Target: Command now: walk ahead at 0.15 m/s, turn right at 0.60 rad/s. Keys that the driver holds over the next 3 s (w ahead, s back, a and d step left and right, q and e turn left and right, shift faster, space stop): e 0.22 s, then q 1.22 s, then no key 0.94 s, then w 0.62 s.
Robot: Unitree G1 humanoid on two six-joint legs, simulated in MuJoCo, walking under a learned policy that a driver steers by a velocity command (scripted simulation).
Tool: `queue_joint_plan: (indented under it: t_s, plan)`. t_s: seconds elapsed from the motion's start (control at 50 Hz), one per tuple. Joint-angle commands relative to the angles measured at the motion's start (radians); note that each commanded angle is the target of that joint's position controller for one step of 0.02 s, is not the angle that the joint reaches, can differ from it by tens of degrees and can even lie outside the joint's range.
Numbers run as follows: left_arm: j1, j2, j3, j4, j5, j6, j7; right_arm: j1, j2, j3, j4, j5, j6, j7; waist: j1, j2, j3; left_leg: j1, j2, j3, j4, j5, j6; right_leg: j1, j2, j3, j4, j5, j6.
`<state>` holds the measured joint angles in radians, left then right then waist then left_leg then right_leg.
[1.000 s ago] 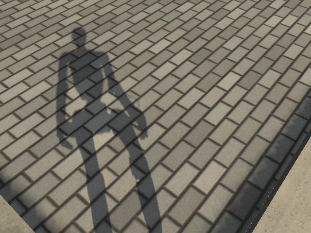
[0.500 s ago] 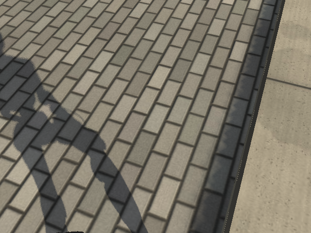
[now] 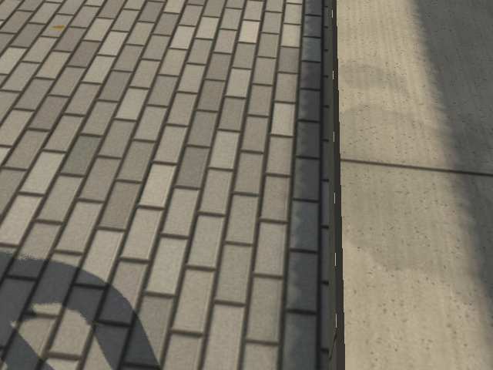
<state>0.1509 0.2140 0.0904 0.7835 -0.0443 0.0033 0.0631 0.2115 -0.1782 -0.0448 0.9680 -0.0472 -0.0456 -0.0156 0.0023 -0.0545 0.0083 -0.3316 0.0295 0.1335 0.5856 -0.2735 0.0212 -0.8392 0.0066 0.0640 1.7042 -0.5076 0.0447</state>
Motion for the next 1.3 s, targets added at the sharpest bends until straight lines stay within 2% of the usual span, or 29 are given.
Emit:
queue_joint_plan:
  t_s: [0.02,0.04,0.08,0.16,0.18,0.2,0.22,0.26,0.28,0.3,0.32,0.36,0.4,0.52,0.6,0.68,0.7,0.72,0.74,0.76,0.78,0.8,0.84,0.88,0.98,1.06,1.22,1.28,1.3]
  plan:
    - [0.001,0.079,0.02,-0.117,0.02,0.022,-0.013,-0.101,-0.224,-0.041,-0.114,-0.002,0.0,-0.049,0.038,0.14,-0.047,0.058,0.305,-0.229,-0.272,0.438,0.177,-0.075,-0.087,0.027,-0.112,0.217,0.022]
    - [-0.03,0.022,0.001,-0.145,0.029,0.017,-0.019,-0.076,-0.246,-0.047,-0.104,0.001,0.001,-0.062,0.028,0.196,-0.085,0.122,0.341,-0.223,-0.258,0.584,0.184,-0.098,-0.104,0.023,-0.068,0.168,0.021]
    - [-0.071,-0.018,-0.021,-0.183,0.032,0.014,-0.026,-0.026,-0.198,-0.041,-0.095,0.017,0.015,-0.074,0.006,0.174,-0.136,0.266,0.359,-0.182,-0.22,0.699,0.169,-0.163,-0.114,0.013,-0.094,0.08,0.007]
    - [-0.189,-0.024,-0.045,-0.25,0.028,0.012,-0.046,-0.012,-0.251,-0.062,-0.136,0.026,0.052,-0.073,-0.038,0.165,-0.158,0.294,0.347,-0.071,-0.199,0.644,0.126,-0.048,-0.128,-0.031,-0.395,0.12,-0.027]
    - [-0.168,-0.019,-0.043,-0.24,0.023,0.017,-0.045,-0.05,-0.266,-0.067,-0.158,0.029,0.061,-0.067,-0.025,0.198,-0.152,0.239,0.331,-0.027,-0.204,0.62,0.104,0.059,-0.102,-0.071,-0.496,0.107,-0.033]
    - [-0.158,-0.027,-0.047,-0.23,0.013,0.02,-0.04,0.027,-0.298,-0.08,-0.125,0.054,0.077,-0.052,-0.045,0.252,-0.104,0.217,0.301,0.006,-0.248,0.607,0.111,0.098,-0.015,-0.206,-0.589,-0.146,-0.038]
    - [-0.094,0.04,-0.028,-0.227,0.029,0.016,-0.047,0.129,-0.289,-0.08,-0.097,0.064,0.071,-0.041,-0.032,0.227,-0.103,0.189,0.27,0.033,-0.184,0.727,0.083,0.2,-0.014,-0.184,-0.6,0.043,-0.086]
    - [0.07,0.191,0.023,-0.194,0.028,0.015,-0.021,0.057,-0.246,-0.054,-0.167,0.018,0.032,-0.015,0.043,-0.043,-0.283,-0.029,0.091,0.117,0.187,0.821,-0.053,0.51,-0.12,0.217,-0.758,0.503,-0.231]
    - [0.194,0.243,0.035,-0.176,0.066,0.024,-0.003,-0.167,-0.198,-0.034,-0.245,0.025,0.024,-0.007,0.153,-0.293,-0.335,-0.263,-0.008,0.032,0.5,-0.088,-0.081,0.626,-0.283,0.507,-1.081,0.714,-0.376]
    - [0.163,0.238,0.026,-0.169,0.095,0.005,-0.025,-0.115,-0.175,-0.037,-0.204,0.072,0.028,0.007,0.129,-0.198,-0.376,-0.295,-0.026,-0.187,0.736,-0.327,-0.073,0.603,-0.347,0.537,-1.12,0.734,-0.432]
    - [0.133,0.181,0.008,-0.154,0.083,-0.017,-0.051,-0.052,-0.141,-0.03,-0.169,0.102,0.045,0.009,0.089,-0.145,-0.32,-0.325,-0.028,-0.252,0.736,-0.36,-0.043,0.553,-0.323,0.438,-1.075,0.616,-0.394]
    - [0.019,0.101,-0.006,-0.123,0.048,-0.031,-0.065,-0.005,-0.179,-0.045,-0.147,0.073,0.067,-0.011,0.023,-0.126,-0.159,-0.337,-0.006,-0.244,0.631,-0.277,-0.03,0.418,-0.269,0.316,-1.062,0.373,-0.277]
    - [-0.064,0.073,-0.007,-0.111,0.055,-0.032,-0.048,0.022,-0.193,-0.055,-0.145,0.055,0.079,-0.023,-0.019,-0.091,-0.102,-0.253,-0.032,-0.219,0.643,-0.144,-0.039,0.278,-0.266,0.256,-1.046,0.3,-0.25]
    - [-0.022,0.097,0.001,-0.109,0.062,-0.025,0.035,-0.066,-0.165,-0.04,-0.26,0.057,0.092,-0.009,0.009,-0.094,-0.132,-0.258,-0.029,-0.177,0.459,0.035,-0.058,0.332,-0.327,0.184,-1.035,0.307,-0.255]
    - [-0.032,0.144,0.021,-0.099,0.039,-0.007,0.059,-0.085,-0.154,-0.032,-0.295,0.078,0.107,0.029,0.021,-0.1,-0.145,-0.094,-0.013,-0.14,0.21,0.107,-0.037,0.28,-0.333,0.112,-0.974,0.129,-0.206]
    - [-0.046,0.135,0.021,-0.058,0.042,0.006,0.073,0.007,-0.146,-0.047,-0.257,0.089,0.123,0.051,-0.015,-0.099,-0.104,0.118,-0.025,-0.058,-0.108,0.228,0.017,0.217,-0.331,0.044,-0.83,0.164,-0.136]
    - [-0.024,0.102,0.014,-0.036,0.045,0.007,0.076,0.052,-0.143,-0.054,-0.23,0.08,0.121,0.053,-0.025,-0.054,-0.104,0.184,-0.05,-0.047,-0.17,0.223,0.034,0.198,-0.286,-0.02,-0.718,0.175,-0.107]
    - [0.014,0.045,0.007,-0.018,0.056,0.013,0.075,0.081,-0.194,-0.071,-0.215,0.062,0.109,0.056,-0.014,0.135,-0.083,0.241,0.01,-0.173,-0.164,0.452,0.071,0.094,-0.178,-0.151,-0.388,0.006,-0.045]
    - [0.029,-0.002,-0.005,-0.04,0.079,0.013,0.065,0.075,-0.315,-0.085,-0.245,0.033,0.087,0.058,0.023,0.393,-0.033,0.266,0.21,-0.422,-0.052,1.057,0.108,-0.168,-0.097,-0.22,0.035,-0.283,0.034]
    - [-0.024,0.038,0.001,-0.089,0.059,0.0,0.062,0.118,-0.363,-0.092,-0.274,0.016,0.077,0.066,-0.033,0.318,-0.139,0.316,0.305,-0.565,-0.115,1.11,0.243,-0.244,-0.063,-0.13,0.23,-0.252,0.062]
    - [-0.1,0.016,-0.013,-0.137,0.041,-0.01,0.071,0.086,-0.397,-0.1,-0.288,-0.004,0.079,0.055,-0.044,0.228,-0.149,0.285,0.343,-0.687,-0.196,0.667,0.317,-0.324,-0.064,-0.044,0.252,-0.143,0.07]
    - [-0.145,0.053,-0.005,-0.13,0.041,-0.019,0.07,0.029,-0.318,-0.073,-0.304,-0.006,0.085,0.036,-0.047,0.095,-0.106,0.258,0.306,-0.647,-0.206,0.377,0.285,-0.358,-0.07,0.006,0.247,-0.004,0.057]
    - [-0.114,0.066,0.0,-0.128,0.066,-0.01,0.067,-0.053,-0.218,-0.024,-0.336,0.025,0.096,0.001,-0.006,0.156,-0.097,0.224,0.242,-0.62,-0.194,0.244,0.227,-0.314,-0.065,0.034,0.216,0.087,0.045]
    - [-0.122,0.071,-0.003,-0.159,0.065,-0.011,0.055,-0.034,-0.184,-0.007,-0.352,0.036,0.097,-0.024,-0.011,0.173,-0.103,0.239,0.197,-0.593,-0.195,0.231,0.211,-0.302,-0.041,0.034,0.186,0.107,0.03]
    - [-0.136,0.055,-0.021,-0.215,0.061,-0.028,0.035,0.028,-0.215,-0.026,-0.395,0.031,0.087,-0.056,-0.022,0.137,-0.164,0.297,0.171,-0.591,-0.163,0.591,0.25,-0.216,-0.013,0.029,0.038,0.124,0.032]
    - [-0.178,0.018,-0.037,-0.263,0.053,-0.024,0.025,0.079,-0.2,-0.031,-0.404,0.046,0.108,-0.061,-0.046,0.169,-0.148,0.349,0.166,-0.649,-0.184,0.536,0.256,-0.25,0.003,0.037,0.039,0.032,0.028]
    - [-0.196,0.019,-0.051,-0.324,0.042,-0.027,0.009,0.064,-0.216,-0.041,-0.436,0.054,0.121,-0.067,-0.041,0.161,-0.156,0.277,0.128,-0.674,-0.172,0.659,0.243,-0.128,0.038,0.003,0.173,-0.034,0.01]
    - [-0.182,0.017,-0.064,-0.348,0.045,-0.026,-0.009,0.008,-0.232,-0.051,-0.459,0.064,0.125,-0.078,-0.012,0.179,-0.175,0.235,0.114,-0.68,-0.184,0.618,0.212,0.008,0.017,0.013,-0.048,-0.041,-0.009]
    - [-0.152,-0.027,-0.084,-0.347,0.053,-0.026,-0.021,-0.035,-0.242,-0.059,-0.459,0.07,0.141,-0.069,0.021,0.206,-0.174,0.17,0.074,-0.615,-0.221,0.635,0.185,0.127,0.011,-0.057,-0.286,-0.113,-0.03]
